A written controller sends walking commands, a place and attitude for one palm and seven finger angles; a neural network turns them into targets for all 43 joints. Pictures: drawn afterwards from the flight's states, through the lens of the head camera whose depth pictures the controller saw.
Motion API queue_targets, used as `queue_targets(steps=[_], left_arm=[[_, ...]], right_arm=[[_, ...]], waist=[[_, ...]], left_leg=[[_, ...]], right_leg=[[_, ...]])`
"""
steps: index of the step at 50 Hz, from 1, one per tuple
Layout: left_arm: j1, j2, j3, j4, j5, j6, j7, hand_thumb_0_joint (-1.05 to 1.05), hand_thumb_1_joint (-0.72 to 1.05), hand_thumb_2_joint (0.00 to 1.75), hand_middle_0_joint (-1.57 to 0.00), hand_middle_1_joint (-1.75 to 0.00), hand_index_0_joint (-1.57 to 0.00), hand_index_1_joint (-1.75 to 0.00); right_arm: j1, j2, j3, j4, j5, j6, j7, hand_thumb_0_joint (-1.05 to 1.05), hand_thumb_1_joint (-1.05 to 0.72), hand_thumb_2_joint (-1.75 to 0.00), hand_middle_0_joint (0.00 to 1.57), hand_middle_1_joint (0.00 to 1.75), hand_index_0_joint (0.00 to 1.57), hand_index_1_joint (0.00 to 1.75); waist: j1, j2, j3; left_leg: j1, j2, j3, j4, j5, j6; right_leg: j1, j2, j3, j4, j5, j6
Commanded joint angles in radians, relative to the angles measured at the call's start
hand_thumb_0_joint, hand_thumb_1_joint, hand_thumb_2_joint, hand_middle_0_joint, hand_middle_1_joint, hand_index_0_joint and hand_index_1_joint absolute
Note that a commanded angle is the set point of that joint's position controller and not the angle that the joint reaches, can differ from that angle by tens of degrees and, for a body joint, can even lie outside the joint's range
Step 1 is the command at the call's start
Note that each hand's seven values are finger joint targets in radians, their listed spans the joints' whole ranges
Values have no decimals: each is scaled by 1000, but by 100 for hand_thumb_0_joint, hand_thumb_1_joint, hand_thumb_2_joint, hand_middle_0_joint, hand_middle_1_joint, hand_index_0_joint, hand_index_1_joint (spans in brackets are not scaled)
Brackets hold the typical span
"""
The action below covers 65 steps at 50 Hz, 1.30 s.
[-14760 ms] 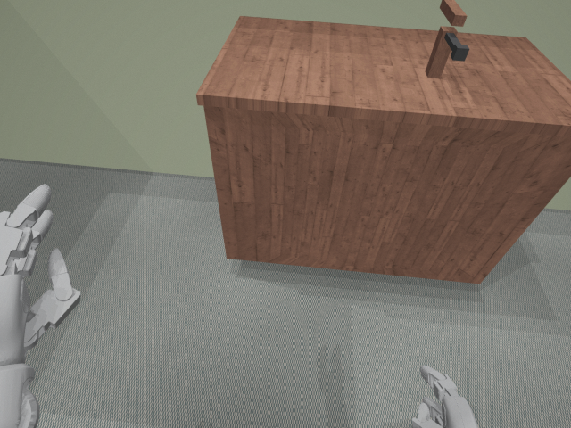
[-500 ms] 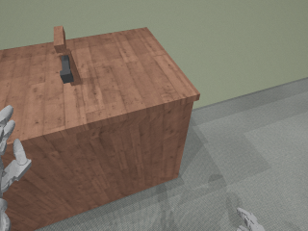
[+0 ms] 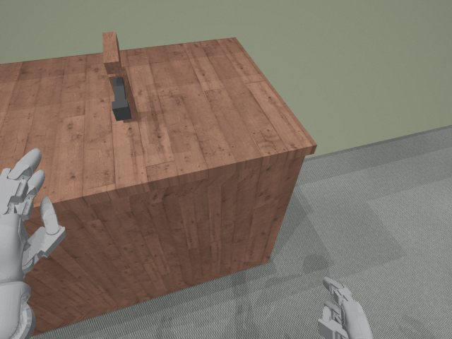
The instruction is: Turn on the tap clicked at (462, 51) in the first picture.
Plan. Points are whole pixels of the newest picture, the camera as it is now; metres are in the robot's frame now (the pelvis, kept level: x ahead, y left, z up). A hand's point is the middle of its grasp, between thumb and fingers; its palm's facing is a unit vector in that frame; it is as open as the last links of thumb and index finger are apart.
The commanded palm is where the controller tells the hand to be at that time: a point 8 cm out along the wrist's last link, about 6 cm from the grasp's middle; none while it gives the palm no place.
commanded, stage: shuffle to correct the standing spot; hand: left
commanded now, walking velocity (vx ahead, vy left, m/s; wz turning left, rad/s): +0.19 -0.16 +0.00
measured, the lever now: (121, 110) +0.46 +0.25 +0.15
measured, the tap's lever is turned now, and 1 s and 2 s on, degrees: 0 0 0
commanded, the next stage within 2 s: come to a stop and stand still in 0.88 s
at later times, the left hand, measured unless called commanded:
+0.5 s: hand (111, 197) +0.27 +0.20 +0.15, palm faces +0.44 -0.82 -0.35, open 7.4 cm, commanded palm +0.21 +0.23 +0.17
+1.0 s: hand (180, 163) +0.34 +0.12 +0.15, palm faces +0.49 -0.80 -0.35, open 7.4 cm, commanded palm +0.28 +0.14 +0.17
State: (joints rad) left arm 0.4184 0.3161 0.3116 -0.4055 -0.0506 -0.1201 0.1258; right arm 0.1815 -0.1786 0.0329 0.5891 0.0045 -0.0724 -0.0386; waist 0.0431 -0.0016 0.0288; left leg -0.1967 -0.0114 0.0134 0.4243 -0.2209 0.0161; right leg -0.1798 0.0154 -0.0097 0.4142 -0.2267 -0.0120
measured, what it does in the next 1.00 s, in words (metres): steps to the right: left foot, then right foot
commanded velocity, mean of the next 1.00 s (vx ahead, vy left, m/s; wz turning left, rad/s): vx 0.16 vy -0.10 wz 0.00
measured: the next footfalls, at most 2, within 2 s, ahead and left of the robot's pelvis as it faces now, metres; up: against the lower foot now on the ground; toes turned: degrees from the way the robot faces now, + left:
left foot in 0.54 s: +0.17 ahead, +0.08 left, +0.00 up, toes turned +9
right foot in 0.82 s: +0.21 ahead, -0.23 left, +0.00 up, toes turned +7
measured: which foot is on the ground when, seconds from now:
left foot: down 0.00-0.28, up 0.30-0.52, down 0.54-0.82, up 0.84-1.00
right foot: down 0.00-0.54, up 0.56-0.80, down 0.82-1.00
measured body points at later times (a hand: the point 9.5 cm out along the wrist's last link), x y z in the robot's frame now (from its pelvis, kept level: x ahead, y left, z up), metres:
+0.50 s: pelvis +0.06 -0.05 -0.01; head +0.09 -0.04 +0.44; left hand +0.24 +0.24 +0.17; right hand +0.22 -0.29 -0.11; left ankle +0.11 +0.08 -0.72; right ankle +0.00 -0.11 -0.74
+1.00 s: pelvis +0.13 -0.14 -0.01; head +0.16 -0.14 +0.44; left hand +0.31 +0.16 +0.17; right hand +0.30 -0.37 -0.11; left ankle +0.14 -0.02 -0.69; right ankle +0.17 -0.24 -0.74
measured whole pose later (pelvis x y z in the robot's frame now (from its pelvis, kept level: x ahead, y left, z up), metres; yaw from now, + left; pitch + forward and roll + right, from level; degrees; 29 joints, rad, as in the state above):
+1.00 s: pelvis +0.13 -0.14 -0.01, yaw +2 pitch -1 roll +1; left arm 0.40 0.31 0.35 -0.49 -0.04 -0.14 0.16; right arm 0.19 -0.21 0.02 0.65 0.01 -0.05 -0.03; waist 0.04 -0.02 0.08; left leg -0.46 0.06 0.10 0.98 -0.43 -0.01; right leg -0.32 -0.04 -0.09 0.60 -0.26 -0.04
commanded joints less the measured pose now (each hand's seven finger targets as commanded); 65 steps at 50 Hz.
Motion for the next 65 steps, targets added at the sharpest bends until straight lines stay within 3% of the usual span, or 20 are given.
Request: queue_targets(steps=[1, 6, 10, 15, 19, 25, 27, 29, 34, 37, 39, 40, 41, 42, 47, 51, 54, 57, 62, 65], left_arm=[[-150, 209, 116, -315, -2, -80, 19, 0, 90, 90, -20, -30, -20, -30], [-100, 199, 126, -310, 2, -75, 26, 0, 90, 90, -20, -30, -20, -30], [-25, 192, 137, -266, 1, -74, 29, 0, 90, 90, -20, -30, -20, -30], [11, 200, 147, -248, -23, -83, 32, 0, 90, 90, -20, -30, -20, -30], [-34, 230, 166, -309, -5, -119, 48, 0, 90, 90, -20, -30, -20, -30], [-121, 242, 174, -380, -23, -119, 41, 0, 90, 90, -20, -30, -20, -30], [-83, 236, 191, -404, -33, -131, 36, 0, 90, 90, -20, -30, -20, -30], [-91, 248, 195, -325, -26, -127, 24, 0, 90, 90, -20, -30, -20, -30], [-15, 223, 204, -391, -2, -113, -3, 0, 90, 90, -20, -30, -20, -30], [81, 219, 227, -330, -17, -100, 4, 0, 90, 90, -20, -30, -20, -30], [29, 224, 221, -303, -11, -94, 17, 0, 90, 90, -20, -30, -20, -30], [-34, 255, 233, -294, -3, -85, 26, 0, 90, 90, -20, -30, -20, -30], [-89, 291, 243, -284, 2, -73, 35, 0, 90, 90, -20, -30, -20, -30], [-120, 286, 235, -269, -1, -70, 38, 0, 90, 90, -20, -30, -20, -30], [-173, 243, 163, -311, 16, -87, 48, 0, 90, 90, -20, -30, -20, -30], [-121, 220, 156, -398, 9, -112, 66, 0, 90, 90, -20, -30, -20, -30], [-36, 234, 182, -488, 3, -141, 72, 0, 90, 90, -20, -30, -20, -30], [71, 245, 214, -396, 4, -133, 55, 0, 90, 90, -20, -30, -20, -30], [64, 208, 183, -244, -8, -108, 55, 0, 90, 90, -20, -30, -20, -30], [72, 218, 189, -174, -5, -102, 55, 0, 90, 90, -20, -30, -20, -30]], right_arm=[[-87, -133, -56, -162, -3, -47, -16, 0, -90, -90, 20, 30, 20, 30], [-74, -124, -51, -160, -1, -43, -12, 0, -90, -90, 20, 30, 20, 30], [-51, -129, -58, -155, 4, -36, -4, 0, -90, -90, 20, 30, 20, 30], [-61, -117, -73, -166, 26, -19, 8, 0, -90, -90, 20, 30, 20, 30], [-90, -92, -41, -150, 8, -4, 7, 0, -90, -90, 20, 30, 20, 30], [-65, -105, -69, -154, -6, -30, -11, 0, -90, -90, 20, 30, 20, 30], [-63, -151, -95, -175, -1, -30, -15, 0, -90, -90, 20, 30, 20, 30], [-80, -131, -72, -169, -6, -37, 0, 0, -90, -90, 20, 30, 20, 30], [-89, -129, -83, -166, 1, -40, 18, 0, -90, -90, 20, 30, 20, 30], [-64, -130, -69, -196, 20, -49, 20, 0, -90, -90, 20, 30, 20, 30], [-53, -116, -69, -190, 20, -47, 14, 0, -90, -90, 20, 30, 20, 30], [-48, -107, -71, -181, 21, -49, 8, 0, -90, -90, 20, 30, 20, 30], [-71, -85, -64, -188, 20, -56, 1, 0, -90, -90, 20, 30, 20, 30], [-97, -101, -52, -186, 21, -64, -6, 0, -90, -90, 20, 30, 20, 30], [-105, -105, -39, -112, 11, -37, -3, 0, -90, -90, 20, 30, 20, 30], [-84, -105, -53, -125, -12, -57, -13, 0, -90, -90, 20, 30, 20, 30], [-70, -156, -82, -162, 0, -68, -12, 0, -90, -90, 20, 30, 20, 30], [-66, -131, -71, -163, -4, -67, 0, 0, -90, -90, 20, 30, 20, 30], [-37, -130, -61, -159, 12, -55, -9, 0, -90, -90, 20, 30, 20, 30], [-40, -123, -50, -156, 8, -43, -11, 0, -90, -90, 20, 30, 20, 30]], waist=[[-26, 111, -151], [-38, 219, -63], [-37, 122, -114], [-14, -200, -114], [-11, -23, -49], [-38, 15, -144], [-49, 302, -246], [-41, 148, -140], [-4, 225, -72], [-1, 212, -93], [0, 58, -124], [0, -156, -116], [-1, -445, -85], [-2, -339, -26], [-29, -123, -81], [-25, -23, -169], [-18, 284, -215], [-19, 312, -151], [-45, -33, -155], [-31, -131, -169]], left_leg=[[53, 122, -138, -118, -24, 15], [18, 211, -268, -172, -178, 63], [-8, 183, -163, -2, 70, 49], [-479, 27, 15, 628, -294, -29], [-482, 96, 11, 606, -224, -24], [132, 9, 171, 107, 151, 9], [472, 344, -301, 9, 267, 168], [286, 497, -557, -112, 182, 292], [-104, 351, -95, -97, -46, 162], [-275, 274, 63, -53, -341, 83], [-347, 206, 110, 173, -446, 35], [-366, 107, 159, 464, -440, -1], [-490, 21, 131, 747, -447, -28], [-501, 62, 30, 859, -403, -27], [-270, 125, 20, 569, -219, -23], [-17, 13, 139, 137, -42, -15], [163, 232, -189, 4, 285, 77], [68, 248, -157, -4, 533, 63], [-75, 99, 33, 212, 338, -41], [-200, 48, 5, 282, -105, -43]], right_leg=[[6, -9, 1, 43, 30, -1], [-100, 15, -50, 107, -122, -10], [7, -4, -43, 21, 6, -32], [297, -324, 414, -55, 368, -271], [211, -282, 257, -28, 478, -244], [-41, -126, 18, 224, 408, -114], [-373, -1, -20, 668, -108, 4], [-510, 20, 130, 935, -278, -1], [-300, -119, 55, 614, -120, -12], [-10, -38, -121, 351, -26, 9], [134, 1, -152, 193, -85, 13], [90, -84, 43, 19, -263, -33], [43, -298, 467, -174, -383, -142], [-43, -383, 588, -250, -400, -207], [-99, -297, 226, -84, -22, -188], [-52, -216, 89, -9, -76, -137], [-149, -92, -1, 263, 25, -12], [-117, -57, -23, 203, -125, 1], [97, -181, 128, 48, 726, -51], [157, -289, 187, 39, 852, -98]])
